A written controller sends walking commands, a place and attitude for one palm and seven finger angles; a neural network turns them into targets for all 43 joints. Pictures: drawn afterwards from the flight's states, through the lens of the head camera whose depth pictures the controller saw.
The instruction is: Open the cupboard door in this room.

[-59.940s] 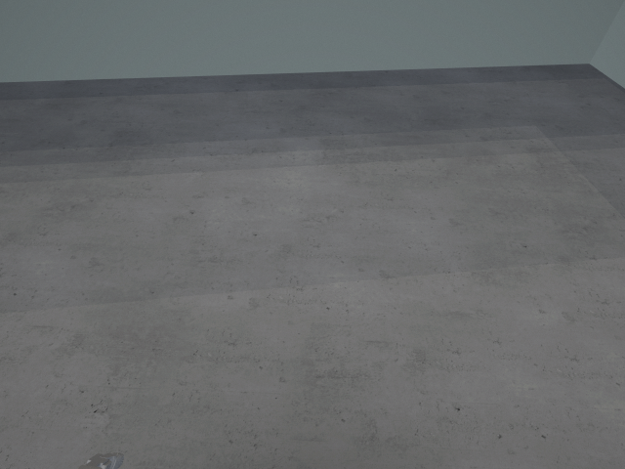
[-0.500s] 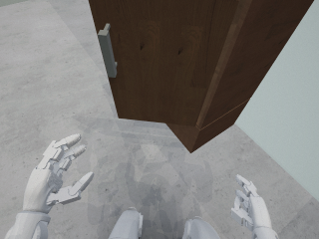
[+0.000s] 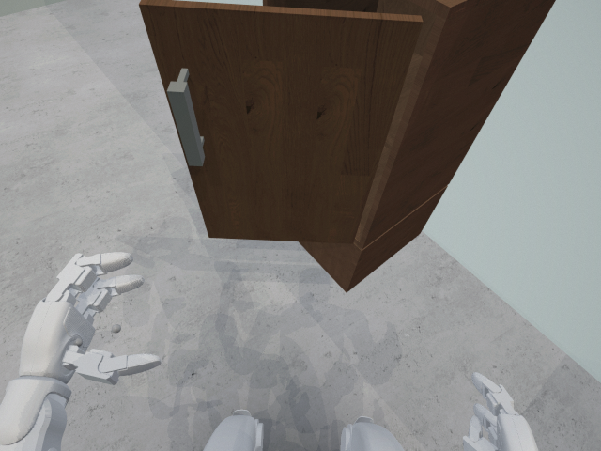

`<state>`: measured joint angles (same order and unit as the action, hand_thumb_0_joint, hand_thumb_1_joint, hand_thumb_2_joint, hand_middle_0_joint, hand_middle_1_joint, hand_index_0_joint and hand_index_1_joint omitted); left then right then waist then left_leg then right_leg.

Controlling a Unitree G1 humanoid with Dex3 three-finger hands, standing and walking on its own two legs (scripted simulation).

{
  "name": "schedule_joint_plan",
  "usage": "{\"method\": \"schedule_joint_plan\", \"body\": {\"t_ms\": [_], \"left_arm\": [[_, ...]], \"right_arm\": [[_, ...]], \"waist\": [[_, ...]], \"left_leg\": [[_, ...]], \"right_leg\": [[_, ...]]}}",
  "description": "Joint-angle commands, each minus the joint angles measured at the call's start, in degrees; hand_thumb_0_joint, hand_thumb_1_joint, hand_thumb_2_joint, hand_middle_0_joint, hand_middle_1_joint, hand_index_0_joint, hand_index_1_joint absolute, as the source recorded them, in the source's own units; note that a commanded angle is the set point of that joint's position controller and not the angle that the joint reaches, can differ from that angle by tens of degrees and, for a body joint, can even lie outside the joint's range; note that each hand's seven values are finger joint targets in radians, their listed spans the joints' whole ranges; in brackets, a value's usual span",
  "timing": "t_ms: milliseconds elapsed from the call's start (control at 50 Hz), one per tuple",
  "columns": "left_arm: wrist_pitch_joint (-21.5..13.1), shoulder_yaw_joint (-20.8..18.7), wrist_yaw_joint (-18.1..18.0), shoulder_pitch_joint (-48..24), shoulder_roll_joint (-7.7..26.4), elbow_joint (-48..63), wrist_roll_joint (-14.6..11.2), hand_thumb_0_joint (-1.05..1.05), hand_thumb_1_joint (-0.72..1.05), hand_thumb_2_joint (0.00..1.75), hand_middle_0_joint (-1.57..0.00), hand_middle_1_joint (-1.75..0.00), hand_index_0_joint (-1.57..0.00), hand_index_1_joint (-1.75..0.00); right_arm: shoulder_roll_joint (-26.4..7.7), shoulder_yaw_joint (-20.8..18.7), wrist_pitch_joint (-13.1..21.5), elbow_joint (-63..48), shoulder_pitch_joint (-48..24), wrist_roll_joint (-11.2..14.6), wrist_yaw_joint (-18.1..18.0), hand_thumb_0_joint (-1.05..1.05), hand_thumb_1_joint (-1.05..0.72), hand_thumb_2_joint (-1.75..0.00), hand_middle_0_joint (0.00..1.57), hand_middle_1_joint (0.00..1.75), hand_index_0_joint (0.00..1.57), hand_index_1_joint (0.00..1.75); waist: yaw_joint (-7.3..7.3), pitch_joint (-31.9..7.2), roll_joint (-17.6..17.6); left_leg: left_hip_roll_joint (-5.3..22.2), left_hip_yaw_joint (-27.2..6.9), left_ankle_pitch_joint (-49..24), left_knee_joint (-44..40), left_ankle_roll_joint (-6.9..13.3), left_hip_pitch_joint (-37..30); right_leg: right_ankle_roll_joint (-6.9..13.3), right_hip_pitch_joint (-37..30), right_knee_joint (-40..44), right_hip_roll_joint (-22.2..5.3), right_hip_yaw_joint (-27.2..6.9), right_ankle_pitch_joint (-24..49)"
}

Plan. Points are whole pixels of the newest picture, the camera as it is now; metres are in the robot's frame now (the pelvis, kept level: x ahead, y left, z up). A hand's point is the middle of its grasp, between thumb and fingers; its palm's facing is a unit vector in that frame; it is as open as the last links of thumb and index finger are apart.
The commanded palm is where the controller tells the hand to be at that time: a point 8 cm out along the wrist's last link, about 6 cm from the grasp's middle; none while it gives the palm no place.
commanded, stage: raise the hand with hooked fingers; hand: left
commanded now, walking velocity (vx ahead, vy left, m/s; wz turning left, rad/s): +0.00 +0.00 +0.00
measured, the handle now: (190, 119) +0.61 +0.22 +0.05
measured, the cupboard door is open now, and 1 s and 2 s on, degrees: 49 49 49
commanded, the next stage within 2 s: move the hooked fingers beside the handle in 1.00 s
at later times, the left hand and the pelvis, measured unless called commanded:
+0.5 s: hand (77, 282) +0.29 +0.28 +0.07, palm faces +0.03 -1.00 -0.05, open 13.9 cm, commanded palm +0.27 +0.33 +0.07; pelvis +0.01 +0.01 +0.01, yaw +0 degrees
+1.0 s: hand (83, 279) +0.30 +0.28 +0.07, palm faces +0.03 -1.00 -0.03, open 13.9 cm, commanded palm +0.27 +0.32 +0.07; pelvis +0.01 +0.01 +0.01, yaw -1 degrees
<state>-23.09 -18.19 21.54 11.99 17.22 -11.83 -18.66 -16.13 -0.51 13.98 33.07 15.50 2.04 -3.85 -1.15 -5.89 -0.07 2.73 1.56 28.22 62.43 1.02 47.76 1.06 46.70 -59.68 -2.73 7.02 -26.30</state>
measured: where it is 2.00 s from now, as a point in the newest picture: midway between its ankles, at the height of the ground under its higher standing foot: outside the picture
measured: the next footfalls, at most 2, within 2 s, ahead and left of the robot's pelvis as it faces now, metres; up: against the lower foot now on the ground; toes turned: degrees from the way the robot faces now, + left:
none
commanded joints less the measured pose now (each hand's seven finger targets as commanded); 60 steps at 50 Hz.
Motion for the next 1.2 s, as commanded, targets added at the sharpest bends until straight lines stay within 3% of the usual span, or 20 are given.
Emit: {"method": "schedule_joint_plan", "body": {"t_ms": [0,80,180,200,420,480,540,580,660,800,860,940,980,1040,1080,1140,1180], "left_arm": [[-3.5,-5.1,-0.1,-6.8,11.1,11.2,-1.2,0.0,-0.41,0.34,-0.29,-1.14,-0.29,-1.14],[-1.6,-6.1,1.3,-9.8,12.4,8.5,-1.4,0.0,-0.5,0.3,-0.3,-1.2,-0.3,-1.2],[-0.5,-7.0,3.1,-14.4,14.0,7.8,-1.8,0.0,-0.5,0.3,-0.3,-1.2,-0.3,-1.2],[-0.2,-7.7,3.3,-14.7,14.5,6.5,-2.0,0.0,-0.5,0.3,-0.3,-1.2,-0.3,-1.2],[1.0,-11.2,6.3,-21.6,19.3,1.4,-2.8,0.0,-0.5,0.3,-0.3,-1.2,-0.3,-1.2],[1.1,-12.3,7.0,-23.2,20.6,-0.8,-3.1,0.0,-0.5,0.3,-0.3,-1.2,-0.3,-1.2],[1.4,-10.7,7.9,-21.0,18.4,-3.1,-3.7,0.0,-0.5,0.3,-0.3,-1.2,-0.3,-1.2],[1.4,-11.0,8.1,-21.1,18.8,-3.2,-3.6,0.0,-0.5,0.3,-0.3,-1.2,-0.3,-1.2],[0.2,-12.4,7.2,-21.9,20.6,-1.3,-3.2,0.0,-0.5,0.3,-0.3,-1.2,-0.3,-1.2],[-1.2,-12.3,6.3,-22.0,20.1,-1.4,-3.2,0.0,-0.5,0.3,-0.3,-1.2,-0.3,-1.2],[-1.4,-12.1,6.4,-22.7,20.5,0.1,-2.9,0.0,-0.5,0.3,-0.3,-1.2,-0.3,-1.2],[-0.6,-11.3,7.0,-22.5,19.2,-2.9,-3.6,0.0,-0.5,0.3,-0.3,-1.2,-0.3,-1.2],[-0.6,-11.6,7.0,-23.2,19.8,-2.2,-3.1,0.0,-0.5,0.3,-0.3,-1.2,-0.3,-1.2],[-0.6,-11.3,7.1,-23.2,19.5,-2.3,-3.5,0.0,-0.5,0.3,-0.3,-1.2,-0.3,-1.2],[-0.6,-11.7,7.2,-23.5,20.0,-2.4,-3.2,0.0,-0.5,0.3,-0.3,-1.2,-0.3,-1.2],[-0.9,-11.0,7.3,-32.0,20.7,-5.0,-2.7,0.0,-0.5,0.3,-0.3,-1.2,-0.3,-1.2],[-1.1,-10.9,7.5,-35.1,21.2,-7.2,-2.2,0.0,-0.5,0.3,-0.3,-1.2,-0.3,-1.2]], "right_arm": [[-7.3,-2.3,2.5,-8.6,-1.1,-0.1,0.0,0.0,-0.9,-0.9,0.2,0.3,0.2,0.3],[-7.8,-1.9,1.6,-9.3,-0.8,-0.1,-0.1,0.0,-0.9,-0.9,0.2,0.3,0.2,0.3],[-7.9,-1.4,1.3,-9.4,-0.6,0.0,-0.2,0.0,-0.9,-0.9,0.2,0.3,0.2,0.3],[-7.9,-1.4,1.2,-9.4,-0.5,-0.1,-0.3,0.0,-0.9,-0.9,0.2,0.3,0.2,0.3],[-8.5,-1.1,0.6,-8.7,0.3,-0.1,-0.6,0.0,-0.9,-0.9,0.2,0.3,0.2,0.3],[-8.7,-1.1,0.2,-8.3,0.8,-0.1,-0.6,0.0,-0.9,-0.9,0.2,0.3,0.2,0.3],[-8.7,-1.2,0.1,-8.6,1.0,0.0,-0.4,0.0,-0.9,-0.9,0.2,0.3,0.2,0.3],[-9.0,-1.5,-0.1,-8.7,1.1,0.1,-0.2,0.0,-0.9,-0.9,0.2,0.3,0.2,0.3],[-8.8,-1.6,-0.4,-9.0,1.2,-0.1,0.0,0.0,-0.9,-0.9,0.2,0.3,0.2,0.3],[-8.6,-1.5,-0.8,-8.8,1.0,-0.1,0.0,0.0,-0.9,-0.9,0.2,0.3,0.2,0.3],[-8.5,-1.5,-0.7,-8.7,1.1,-0.2,-0.1,0.0,-0.9,-0.9,0.2,0.3,0.2,0.3],[-8.6,-1.3,-0.9,-8.7,0.7,0.1,-0.3,0.0,-0.9,-0.9,0.2,0.3,0.2,0.3],[-8.5,-1.3,-0.9,-8.8,0.4,0.2,-0.4,0.0,-0.9,-0.9,0.2,0.3,0.2,0.3],[-8.5,-1.2,-0.8,-8.9,0.6,0.0,-0.5,0.0,-0.9,-0.9,0.2,0.3,0.2,0.3],[-8.4,-1.1,-0.8,-8.9,0.5,0.0,-0.5,0.0,-0.9,-0.9,0.2,0.3,0.2,0.3],[-8.7,-0.8,-1.0,-7.6,0.6,0.0,-1.0,0.0,-0.9,-0.9,0.2,0.3,0.2,0.3],[-8.7,-0.8,-0.9,-7.1,0.7,0.1,-1.4,0.0,-0.9,-0.9,0.2,0.3,0.2,0.3]], "waist": [[1.15,-13.5,-6.2],[0.8,-12.8,-4.9],[0.79,-14.5,-6.4],[0.86,-14.0,-4.9],[1.08,-15.9,-6.2],[0.87,-15.7,-5.2],[0.99,-14.6,-4.8],[0.96,-15.0,-4.0],[1.32,-15.3,-5.7],[1.0,-15.2,-5.5],[0.98,-16.3,-7.6],[0.38,-13.0,-4.5],[0.61,-14.3,-6.0],[0.56,-14.5,-4.1],[0.6,-14.9,-4.8],[-0.82,-12.2,-4.4],[-1.0,-13.4,-4.8]], "left_leg": [[-2.3,-3.3,-14.6,-11.7,-0.1,-10.3],[-2.2,-3.6,-13.6,-12.5,-0.3,-10.6],[-2.1,-3.9,-16.3,-12.9,-0.7,-13.1],[-2.1,-4.0,-16.4,-13.0,-0.6,-12.6],[-2.1,-3.9,-18.6,-14.0,-0.7,-14.4],[-2.0,-3.8,-19.1,-14.3,-0.7,-14.4],[-2.2,-3.4,-19.3,-14.3,-0.5,-13.9],[-2.2,-3.3,-18.5,-14.5,-0.5,-13.5],[-2.3,-3.0,-18.7,-14.5,-0.4,-13.6],[-2.2,-3.0,-17.4,-14.6,-0.4,-13.1],[-2.0,-3.1,-19.2,-14.5,-0.4,-14.6],[-2.2,-3.0,-14.7,-14.6,-0.2,-12.2],[-2.2,-3.0,-14.7,-14.8,-0.3,-13.0],[-2.2,-3.2,-15.3,-14.4,-0.2,-12.6],[-2.3,-2.9,-15.5,-14.3,-0.2,-12.7],[-2.1,-3.3,-12.7,-13.5,-0.1,-10.9],[-2.1,-3.2,-10.9,-13.4,-0.1,-10.7]], "right_leg": [[0.3,-8.8,8.6,3.2,-3.1,9.3],[0.3,-8.7,9.2,3.6,-2.8,8.8],[0.5,-9.3,9.3,3.8,-2.5,11.0],[0.4,-9.9,9.5,3.8,-2.5,11.3],[0.6,-11.3,10.6,3.9,-2.8,12.6],[0.6,-12.1,11.1,4.0,-2.9,13.3],[0.7,-12.3,11.5,4.2,-3.1,13.9],[0.5,-12.5,11.6,4.0,-3.2,13.5],[0.6,-13.0,11.5,4.0,-3.5,13.6],[0.4,-12.9,11.5,3.9,-3.7,12.7],[0.6,-12.9,11.3,4.0,-3.7,14.0],[0.4,-12.0,12.3,4.1,-3.9,10.8],[0.4,-11.9,12.1,3.9,-3.9,10.7],[0.4,-12.5,11.9,4.1,-4.0,11.3],[0.3,-12.6,11.9,4.0,-4.1,11.9],[0.4,-10.0,11.6,4.1,-4.5,9.2],[0.3,-9.7,11.9,3.7,-5.0,7.3]]}}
